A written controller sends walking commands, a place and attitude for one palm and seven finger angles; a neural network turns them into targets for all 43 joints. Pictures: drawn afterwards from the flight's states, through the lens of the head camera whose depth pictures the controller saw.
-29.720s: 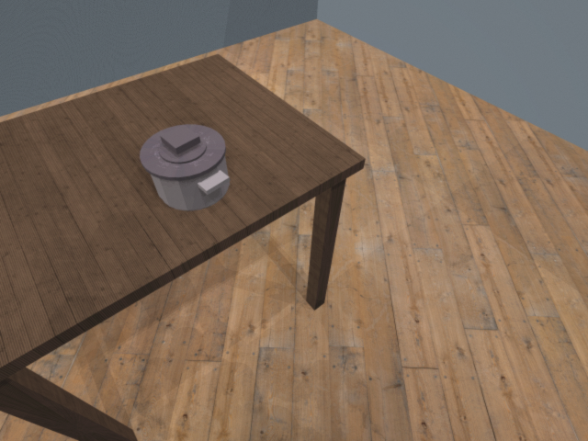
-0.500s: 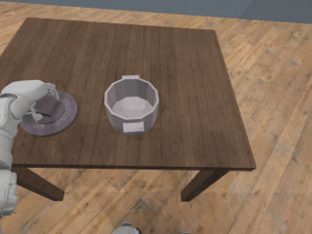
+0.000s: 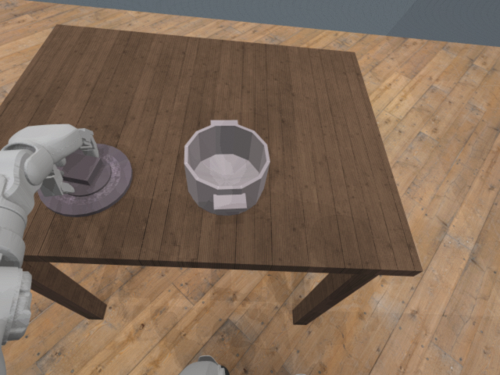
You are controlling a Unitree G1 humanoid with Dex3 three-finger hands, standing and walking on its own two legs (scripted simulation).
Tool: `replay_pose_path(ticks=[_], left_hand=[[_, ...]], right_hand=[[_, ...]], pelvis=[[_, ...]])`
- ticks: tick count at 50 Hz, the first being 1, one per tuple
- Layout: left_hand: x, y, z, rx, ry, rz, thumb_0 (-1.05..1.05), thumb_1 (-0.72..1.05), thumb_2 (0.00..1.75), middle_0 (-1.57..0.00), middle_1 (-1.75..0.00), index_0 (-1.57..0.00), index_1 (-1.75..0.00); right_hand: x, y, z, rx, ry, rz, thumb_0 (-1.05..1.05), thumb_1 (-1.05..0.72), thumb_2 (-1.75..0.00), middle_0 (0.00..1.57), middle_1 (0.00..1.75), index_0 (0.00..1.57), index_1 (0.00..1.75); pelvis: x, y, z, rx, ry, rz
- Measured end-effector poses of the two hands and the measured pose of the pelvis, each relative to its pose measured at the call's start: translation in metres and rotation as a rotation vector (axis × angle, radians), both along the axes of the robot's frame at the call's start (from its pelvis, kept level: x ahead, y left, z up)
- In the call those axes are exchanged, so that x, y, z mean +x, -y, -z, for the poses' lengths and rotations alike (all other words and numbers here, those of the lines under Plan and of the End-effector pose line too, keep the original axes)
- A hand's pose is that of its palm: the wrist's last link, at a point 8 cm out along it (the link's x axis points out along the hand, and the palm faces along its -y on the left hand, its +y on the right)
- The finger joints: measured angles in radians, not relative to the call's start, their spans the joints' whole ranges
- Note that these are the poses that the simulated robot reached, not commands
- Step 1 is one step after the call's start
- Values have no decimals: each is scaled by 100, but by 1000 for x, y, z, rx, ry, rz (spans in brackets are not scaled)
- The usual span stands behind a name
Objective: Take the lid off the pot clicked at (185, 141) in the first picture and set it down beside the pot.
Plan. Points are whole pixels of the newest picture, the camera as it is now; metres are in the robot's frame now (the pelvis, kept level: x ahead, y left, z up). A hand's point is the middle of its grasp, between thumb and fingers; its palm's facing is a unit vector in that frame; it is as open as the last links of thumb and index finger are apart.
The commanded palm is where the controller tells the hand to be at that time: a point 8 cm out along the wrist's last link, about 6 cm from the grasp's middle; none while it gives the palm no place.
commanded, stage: open the fingers wide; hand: left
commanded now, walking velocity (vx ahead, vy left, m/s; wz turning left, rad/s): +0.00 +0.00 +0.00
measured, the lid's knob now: (81, 168) +0.45 +0.30 +0.01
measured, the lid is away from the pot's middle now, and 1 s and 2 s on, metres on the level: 0.25 0.25 0.25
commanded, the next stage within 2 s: raise the empty hand in 0.38 s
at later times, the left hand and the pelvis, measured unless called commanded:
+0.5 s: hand (58, 175) +0.42 +0.32 +0.03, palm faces -0.41 -0.09 -0.91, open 11.0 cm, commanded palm +0.44 +0.30 +0.10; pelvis -0.01 +0.02 +0.00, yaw +0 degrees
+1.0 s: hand (54, 153) +0.42 +0.30 +0.09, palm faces -0.37 -0.08 -0.92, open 11.0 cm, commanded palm +0.45 +0.29 +0.15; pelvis -0.01 +0.01 +0.01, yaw +2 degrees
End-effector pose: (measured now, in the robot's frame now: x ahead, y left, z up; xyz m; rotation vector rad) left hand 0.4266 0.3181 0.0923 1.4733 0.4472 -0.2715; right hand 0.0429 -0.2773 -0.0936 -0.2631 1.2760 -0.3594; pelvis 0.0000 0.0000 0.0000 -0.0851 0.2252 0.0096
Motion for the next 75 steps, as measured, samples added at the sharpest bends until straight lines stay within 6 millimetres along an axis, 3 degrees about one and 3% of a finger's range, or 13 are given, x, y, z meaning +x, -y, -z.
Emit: replay_pose_path(ticks=[12, 28, 34, 38, 47, 64, 75], left_hand=[[2, 0, 1, -6, 19, 18, 0, 0, 73, -42, -82, -41, -83], [-6, -3, 3, 5, 32, 7, 0, -5, 75, -41, -77, -40, -78], [-9, 0, -22, -7, 117, 19, 0, -6, 76, -42, -76, -41, -76], [-10, -4, -23, 24, 78, -37, 0, -6, 77, -42, -75, -41, -76], [-7, 13, -48, 2, 89, -2, 0, -6, 77, -42, -75, -42, -76], [11, 18, -84, 30, 77, -29, 0, -6, 77, -42, -75, -42, -76], [12, 21, -108, 38, 102, -17, 0, -6, 77, -42, -75, -42, -76]], right_hand=[[-5, -15, 2, 17, -6, 4, 0, -90, -90, 20, 30, 20, 30], [-6, -26, 1, 23, 18, -11, 0, -90, -90, 20, 30, 20, 30], [-2, -28, 0, 20, 35, -31, 0, -90, -90, 20, 30, 20, 30], [3, -27, 1, 35, 52, -50, 0, -90, -90, 20, 30, 20, 30], [12, -23, -4, 25, 109, -65, 0, -90, -90, 20, 30, 20, 30], [7, 0, -9, 21, 78, -43, 0, -90, -90, 20, 30, 20, 30], [32, 7, -11, 46, 92, -62, 0, -90, -90, 20, 30, 20, 30]], pelvis=[[-1, -12, 0, -5, 0, 1], [-7, -22, 0, -9, 18, -5], [-9, -22, -1, -5, 32, -30], [-11, -20, -1, -1, 38, -32], [-11, -13, -4, 8, 62, -39], [2, 5, -13, 22, 70, -40], [10, 15, -17, 30, 76, -50]])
